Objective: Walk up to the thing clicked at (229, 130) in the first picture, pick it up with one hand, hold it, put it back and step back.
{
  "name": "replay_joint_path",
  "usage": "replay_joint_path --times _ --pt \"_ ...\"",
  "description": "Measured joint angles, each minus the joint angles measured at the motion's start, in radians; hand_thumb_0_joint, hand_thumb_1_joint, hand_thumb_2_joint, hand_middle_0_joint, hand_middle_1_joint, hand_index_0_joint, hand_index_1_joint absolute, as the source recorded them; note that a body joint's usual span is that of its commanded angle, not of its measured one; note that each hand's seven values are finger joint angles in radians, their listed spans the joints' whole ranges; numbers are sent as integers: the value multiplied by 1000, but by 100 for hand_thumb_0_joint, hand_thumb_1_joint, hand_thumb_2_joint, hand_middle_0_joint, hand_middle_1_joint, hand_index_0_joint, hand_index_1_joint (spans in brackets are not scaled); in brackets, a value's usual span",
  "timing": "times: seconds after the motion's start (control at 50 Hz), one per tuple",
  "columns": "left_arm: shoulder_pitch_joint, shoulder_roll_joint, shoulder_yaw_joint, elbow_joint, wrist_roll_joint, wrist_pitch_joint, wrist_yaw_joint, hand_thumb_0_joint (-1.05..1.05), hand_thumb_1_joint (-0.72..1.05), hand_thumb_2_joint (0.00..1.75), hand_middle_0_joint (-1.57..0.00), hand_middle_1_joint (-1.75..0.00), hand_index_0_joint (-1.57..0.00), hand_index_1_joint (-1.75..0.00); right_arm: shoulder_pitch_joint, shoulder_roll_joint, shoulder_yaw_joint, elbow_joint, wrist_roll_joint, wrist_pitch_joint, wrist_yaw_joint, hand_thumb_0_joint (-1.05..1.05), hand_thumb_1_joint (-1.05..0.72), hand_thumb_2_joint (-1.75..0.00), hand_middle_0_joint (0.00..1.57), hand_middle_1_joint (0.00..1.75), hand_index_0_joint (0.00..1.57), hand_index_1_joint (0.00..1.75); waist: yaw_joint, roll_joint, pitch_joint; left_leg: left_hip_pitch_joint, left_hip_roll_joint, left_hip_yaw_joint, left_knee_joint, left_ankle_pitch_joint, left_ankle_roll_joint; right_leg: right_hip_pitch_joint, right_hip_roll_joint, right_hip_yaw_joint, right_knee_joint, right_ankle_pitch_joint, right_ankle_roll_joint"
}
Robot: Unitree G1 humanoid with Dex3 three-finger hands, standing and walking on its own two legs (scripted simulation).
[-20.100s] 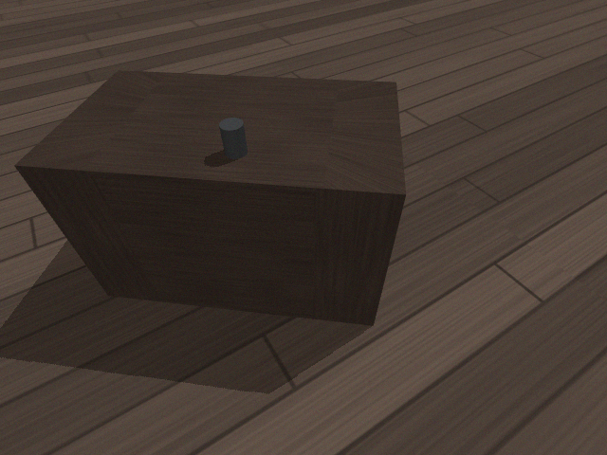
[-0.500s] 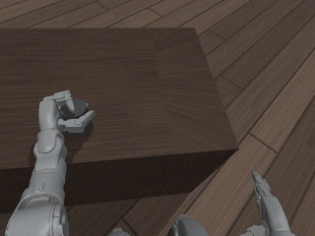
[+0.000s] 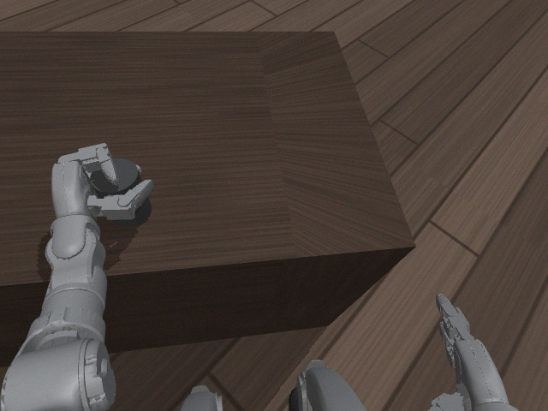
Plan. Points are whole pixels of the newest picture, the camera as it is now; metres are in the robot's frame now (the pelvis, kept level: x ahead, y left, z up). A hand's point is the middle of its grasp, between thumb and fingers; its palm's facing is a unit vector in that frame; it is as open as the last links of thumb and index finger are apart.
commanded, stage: loosen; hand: left
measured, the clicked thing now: (123, 194) +0.46 +0.19 +0.00
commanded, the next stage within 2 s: open in 0.04 s
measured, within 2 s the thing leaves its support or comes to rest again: neither
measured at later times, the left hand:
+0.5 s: hand (118, 181) +0.47 +0.19 +0.04, palm faces +0.12 -0.99 +0.01, open 13.2 cm
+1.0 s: hand (54, 142) +0.48 +0.25 +0.11, palm faces +0.18 -0.98 -0.01, open 17.5 cm
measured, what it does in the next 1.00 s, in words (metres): stands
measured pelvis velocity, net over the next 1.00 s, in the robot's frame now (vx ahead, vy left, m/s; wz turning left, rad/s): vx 0.01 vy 0.00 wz -0.01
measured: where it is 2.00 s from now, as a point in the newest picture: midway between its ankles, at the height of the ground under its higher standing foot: outside the picture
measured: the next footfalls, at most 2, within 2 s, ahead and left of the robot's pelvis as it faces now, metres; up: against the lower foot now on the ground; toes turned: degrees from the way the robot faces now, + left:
none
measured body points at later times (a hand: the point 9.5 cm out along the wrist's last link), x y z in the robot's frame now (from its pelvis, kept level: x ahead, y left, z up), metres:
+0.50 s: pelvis +0.00 +0.00 +0.00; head +0.11 +0.03 +0.43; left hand +0.45 +0.24 +0.04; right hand +0.15 -0.26 -0.01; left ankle +0.00 +0.12 -0.66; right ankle +0.05 -0.14 -0.66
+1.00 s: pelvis +0.01 +0.00 +0.01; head +0.10 +0.03 +0.45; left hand +0.46 +0.30 +0.11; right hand +0.15 -0.27 +0.00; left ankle +0.00 +0.12 -0.66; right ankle +0.05 -0.14 -0.66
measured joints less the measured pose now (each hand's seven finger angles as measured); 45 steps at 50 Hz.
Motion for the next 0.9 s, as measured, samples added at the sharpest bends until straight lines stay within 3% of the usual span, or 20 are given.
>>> replay_joint_path --times 0.16,0.3,0.48,0.7,0.9 --pt "-16 19 26 12 -8 5 -6 0 -16 90 -80 -97 -130 -122 10 -6 0 -27 1 -5 -6 -1 52 -5 6 6 6 5 -10 -3 5 -17 0 -1 12 4 -4 -21 0 1 18 1 -5" --pt "-28 31 25 31 -9 14 -18 -1 -22 65 -80 -81 -101 -89 13 -9 4 -25 3 -9 -16 -1 51 -5 6 6 6 5 -13 -5 -1 -23 1 -1 14 5 -5 -28 1 1 23 1 -6" --pt "-21 25 22 22 -14 18 -21 -1 -37 38 -60 -51 -64 -52 15 -6 4 -22 5 -16 -19 -1 51 -6 6 6 6 5 -10 -4 -7 -25 0 1 18 0 -3 -29 0 3 24 -3 -3" --pt "-8 16 15 9 -13 26 -15 -1 -55 14 -29 -21 -30 -21 10 -5 1 -16 4 -11 -15 -1 51 -6 6 6 6 5 -8 -2 -9 -23 0 2 24 -9 2 -24 1 5 23 -6 2" --pt "-8 71 66 -62 -18 80 -40 -2 -58 8 -10 -9 -11 -8 17 -18 -19 -7 17 10 -30 -1 52 -6 6 6 6 5 -2 -3 -6 29 3 9 -10 -5 2 25 5 10 -11 0 4"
